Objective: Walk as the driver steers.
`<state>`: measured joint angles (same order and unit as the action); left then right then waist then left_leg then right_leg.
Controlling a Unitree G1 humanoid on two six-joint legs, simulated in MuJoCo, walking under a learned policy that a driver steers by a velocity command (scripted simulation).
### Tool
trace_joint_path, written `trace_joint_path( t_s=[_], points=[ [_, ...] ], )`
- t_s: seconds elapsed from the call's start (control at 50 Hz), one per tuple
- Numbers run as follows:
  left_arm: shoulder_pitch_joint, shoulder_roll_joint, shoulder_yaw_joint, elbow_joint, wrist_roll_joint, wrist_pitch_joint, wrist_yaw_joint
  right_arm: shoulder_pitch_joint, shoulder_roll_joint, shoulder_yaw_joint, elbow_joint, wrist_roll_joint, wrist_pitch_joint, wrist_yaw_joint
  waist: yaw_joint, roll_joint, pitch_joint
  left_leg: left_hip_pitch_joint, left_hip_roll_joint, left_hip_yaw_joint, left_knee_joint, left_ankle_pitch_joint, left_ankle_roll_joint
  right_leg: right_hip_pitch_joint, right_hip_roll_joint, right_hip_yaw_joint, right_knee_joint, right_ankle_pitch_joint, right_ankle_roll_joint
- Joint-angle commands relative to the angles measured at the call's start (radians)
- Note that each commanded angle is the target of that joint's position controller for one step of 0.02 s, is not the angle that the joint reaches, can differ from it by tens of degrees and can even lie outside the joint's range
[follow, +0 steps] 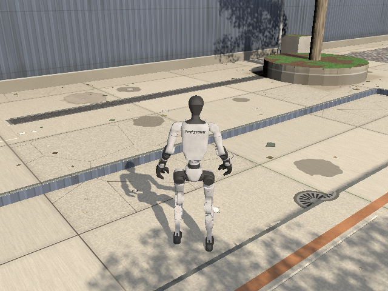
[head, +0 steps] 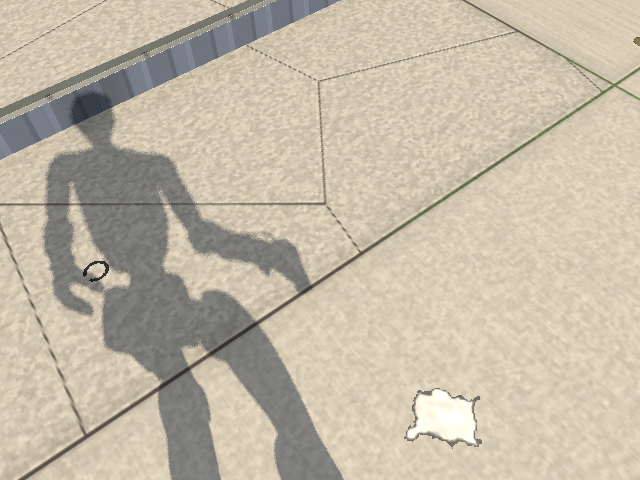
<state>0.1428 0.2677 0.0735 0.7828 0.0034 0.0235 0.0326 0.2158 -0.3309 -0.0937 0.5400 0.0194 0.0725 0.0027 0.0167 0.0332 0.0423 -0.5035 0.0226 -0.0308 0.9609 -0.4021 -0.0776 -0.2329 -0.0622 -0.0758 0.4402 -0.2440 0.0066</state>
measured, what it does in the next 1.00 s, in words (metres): walks ahead: left foot, then right foot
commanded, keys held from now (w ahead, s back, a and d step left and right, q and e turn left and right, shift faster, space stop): no key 0.06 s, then w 0.94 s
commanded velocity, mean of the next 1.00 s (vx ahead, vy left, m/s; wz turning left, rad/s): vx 0.35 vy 0.00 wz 0.13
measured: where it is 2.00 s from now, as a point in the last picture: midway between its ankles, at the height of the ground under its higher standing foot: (311, 265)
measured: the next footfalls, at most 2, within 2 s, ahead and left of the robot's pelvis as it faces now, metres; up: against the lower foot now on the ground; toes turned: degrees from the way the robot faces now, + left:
left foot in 0.12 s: +0.04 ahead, +0.15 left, +0.00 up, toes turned +3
right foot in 0.62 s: +0.32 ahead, -0.07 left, +0.00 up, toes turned +4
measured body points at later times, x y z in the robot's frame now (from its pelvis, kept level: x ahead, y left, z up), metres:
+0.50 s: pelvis +0.10 +0.05 +0.00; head +0.12 +0.06 +0.45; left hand +0.25 +0.33 -0.10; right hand +0.18 -0.23 -0.10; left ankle +0.00 +0.14 -0.74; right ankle +0.26 -0.10 -0.70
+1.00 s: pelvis +0.36 +0.02 +0.00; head +0.39 +0.01 +0.45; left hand +0.35 +0.30 -0.12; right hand +0.59 -0.20 -0.09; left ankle +0.53 +0.21 -0.69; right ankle +0.28 -0.08 -0.74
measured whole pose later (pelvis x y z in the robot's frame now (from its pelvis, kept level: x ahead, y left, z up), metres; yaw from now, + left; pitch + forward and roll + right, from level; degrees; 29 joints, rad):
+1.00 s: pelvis +0.36 +0.02 +0.00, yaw +5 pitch +2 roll -1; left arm 0.35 0.27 0.03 0.87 -0.01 -0.08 -0.02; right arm 0.13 -0.28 -0.04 0.64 0.01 -0.07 0.01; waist 0.08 0.05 0.02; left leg -0.68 0.12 -0.03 0.67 0.05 -0.02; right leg -0.01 0.07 -0.04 0.21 -0.25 -0.06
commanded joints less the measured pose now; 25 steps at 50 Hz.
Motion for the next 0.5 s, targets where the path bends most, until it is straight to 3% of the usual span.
trace_joint_path(
  t_s=[0.02, 0.08, 0.1, 0.12, 0.14, 0.16, 0.18, 0.2, 0.24, 0.3, 0.38, 0.5],
  points=[
    [-0.005, 0.231, 0.058, -0.054, -0.011, -0.008, -0.006, -0.071, -0.061, -0.009, -0.111, 0.001, -0.021, 0.006, 0.031, -0.236, -0.112, 0.053, -0.004, 0.058, -0.162, -0.021, 0.020, 0.118, -0.231, 0.134, -0.090, 0.393, -0.217],
    [-0.022, 0.224, 0.051, -0.046, -0.042, -0.011, -0.018, 0.013, -0.053, -0.015, -0.072, -0.001, -0.019, 0.007, -0.021, -0.211, -0.129, 0.241, -0.047, 0.098, -0.454, 0.144, 0.078, 0.072, -0.220, 0.114, -0.021, 0.262, -0.170],
    [0.005, 0.186, 0.038, -0.032, -0.043, -0.015, -0.025, 0.049, -0.055, -0.019, -0.052, 0.000, -0.017, 0.004, -0.032, -0.172, -0.137, 0.372, -0.064, 0.096, -0.533, 0.177, 0.106, -0.009, -0.193, 0.087, 0.025, 0.120, -0.127],
    [0.029, 0.109, 0.012, -0.025, -0.015, -0.023, -0.038, 0.100, -0.081, -0.026, -0.041, 0.005, -0.021, -0.004, -0.042, -0.028, -0.166, 0.540, 0.026, -0.041, -0.563, 0.225, 0.136, -0.150, -0.124, 0.006, 0.188, -0.091, -0.055],
    [-0.004, 0.042, -0.018, -0.084, 0.025, -0.039, -0.050, 0.139, -0.209, -0.044, -0.060, -0.006, -0.031, -0.011, -0.039, 0.291, -0.168, 0.644, 0.298, -0.437, -0.618, 0.234, 0.272, -0.450, 0.011, -0.076, 0.490, -0.406, 0.025],
    [-0.084, 0.152, 0.016, -0.094, -0.009, -0.054, -0.043, 0.211, -0.204, -0.046, -0.044, -0.029, -0.060, 0.003, -0.129, 0.212, -0.166, 0.553, 0.381, -0.597, -0.713, 0.059, 0.409, -0.537, 0.019, 0.067, 0.646, -0.420, 0.022],
    [-0.103, 0.196, 0.033, -0.099, -0.035, -0.059, -0.045, 0.184, -0.169, -0.032, -0.029, -0.030, -0.084, 0.008, -0.105, 0.167, -0.085, 0.519, 0.340, -0.543, -0.741, -0.097, 0.382, -0.574, -0.015, 0.104, 0.686, -0.333, 0.002],
    [-0.094, 0.196, 0.037, -0.083, -0.036, -0.061, -0.047, 0.141, -0.139, -0.023, -0.019, -0.023, -0.099, 0.007, -0.080, 0.158, -0.029, 0.475, 0.288, -0.465, -0.757, -0.169, 0.334, -0.576, -0.036, 0.111, 0.671, -0.238, -0.016],
    [-0.058, 0.185, 0.038, -0.048, -0.018, -0.070, -0.050, 0.081, -0.108, -0.006, -0.020, -0.021, -0.109, -0.004, -0.044, 0.151, 0.009, 0.431, 0.224, -0.360, -0.793, -0.071, 0.285, -0.542, -0.050, 0.118, 0.611, -0.072, -0.021],
    [-0.043, 0.148, 0.028, -0.017, -0.015, -0.088, -0.061, 0.093, -0.095, -0.003, -0.007, -0.025, -0.131, -0.012, -0.034, 0.096, -0.017, 0.459, 0.195, -0.263, -0.819, 0.136, 0.277, -0.516, -0.038, 0.104, 0.526, 0.097, -0.012],
    [-0.107, 0.106, 0.008, -0.029, -0.010, -0.093, -0.065, 0.128, -0.113, -0.010, 0.035, -0.013, -0.142, -0.012, -0.056, 0.082, -0.009, 0.450, 0.183, -0.185, -0.832, 0.191, 0.272, -0.461, -0.016, 0.096, 0.302, 0.202, 0.020],
    [-0.200, 0.106, -0.011, -0.073, -0.020, -0.112, -0.084, 0.185, -0.140, -0.021, 0.101, 0.000, -0.138, -0.006, -0.091, 0.072, 0.043, 0.453, 0.218, -0.161, -0.803, 0.231, 0.283, -0.412, 0.006, 0.084, 0.138, 0.198, 0.006]
  ],
)
Keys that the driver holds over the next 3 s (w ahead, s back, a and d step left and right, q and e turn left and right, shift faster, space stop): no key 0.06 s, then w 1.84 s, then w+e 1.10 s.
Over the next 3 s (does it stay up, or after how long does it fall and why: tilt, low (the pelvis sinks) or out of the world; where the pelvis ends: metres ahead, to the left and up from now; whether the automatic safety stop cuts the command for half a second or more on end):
stays up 1.42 -0.04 0.01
